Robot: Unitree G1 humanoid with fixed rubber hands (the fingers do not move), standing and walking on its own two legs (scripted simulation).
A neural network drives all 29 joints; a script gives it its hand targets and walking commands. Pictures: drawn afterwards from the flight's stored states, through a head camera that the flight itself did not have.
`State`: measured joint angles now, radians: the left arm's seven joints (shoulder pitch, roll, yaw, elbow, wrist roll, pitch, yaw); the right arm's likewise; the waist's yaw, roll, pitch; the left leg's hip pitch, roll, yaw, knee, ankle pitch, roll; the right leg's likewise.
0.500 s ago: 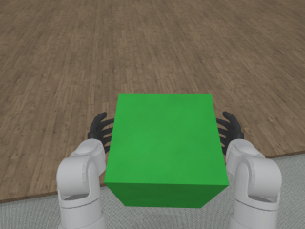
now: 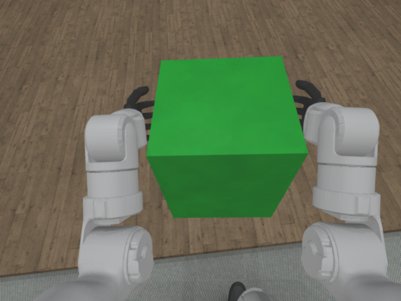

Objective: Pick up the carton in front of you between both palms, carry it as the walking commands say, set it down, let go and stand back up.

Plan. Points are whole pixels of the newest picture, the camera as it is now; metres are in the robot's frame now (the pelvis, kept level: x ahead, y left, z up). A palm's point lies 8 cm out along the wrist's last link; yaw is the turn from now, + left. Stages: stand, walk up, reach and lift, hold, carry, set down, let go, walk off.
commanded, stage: carry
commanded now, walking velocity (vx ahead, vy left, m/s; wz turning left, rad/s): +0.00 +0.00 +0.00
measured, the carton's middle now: (221, 146) +0.40 +0.00 +0.06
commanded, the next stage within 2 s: none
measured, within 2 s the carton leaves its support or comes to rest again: neither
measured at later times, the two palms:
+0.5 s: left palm (124, 85) +0.49 +0.18 +0.14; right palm (285, 83) +0.48 -0.12 +0.14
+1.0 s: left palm (116, 87) +0.49 +0.20 +0.13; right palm (270, 81) +0.50 -0.10 +0.13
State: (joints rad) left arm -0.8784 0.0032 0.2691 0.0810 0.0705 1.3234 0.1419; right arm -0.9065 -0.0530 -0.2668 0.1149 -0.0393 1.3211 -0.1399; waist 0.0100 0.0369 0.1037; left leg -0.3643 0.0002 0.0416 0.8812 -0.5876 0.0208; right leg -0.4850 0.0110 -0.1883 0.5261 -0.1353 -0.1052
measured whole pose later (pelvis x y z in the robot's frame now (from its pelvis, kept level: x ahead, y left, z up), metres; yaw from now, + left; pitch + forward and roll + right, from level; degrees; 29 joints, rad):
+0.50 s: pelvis +0.11 +0.04 +0.02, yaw -1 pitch +7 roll -1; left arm -0.73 -0.03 0.25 0.06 0.09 1.26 0.13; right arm -0.72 0.04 -0.28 0.05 -0.09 1.25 -0.12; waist -0.01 0.00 -0.01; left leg -0.24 0.01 0.11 0.52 -0.32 0.03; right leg -0.39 -0.04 -0.16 0.61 -0.21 -0.04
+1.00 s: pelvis +0.14 +0.05 +0.01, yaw +1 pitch +5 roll -1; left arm -0.65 -0.02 0.20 0.10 0.07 1.22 0.12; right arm -0.65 0.01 -0.22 0.09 -0.06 1.22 -0.11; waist 0.01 0.02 -0.04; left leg -0.18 0.00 0.11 0.52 -0.38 0.01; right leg -0.33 -0.02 -0.14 0.53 -0.26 -0.04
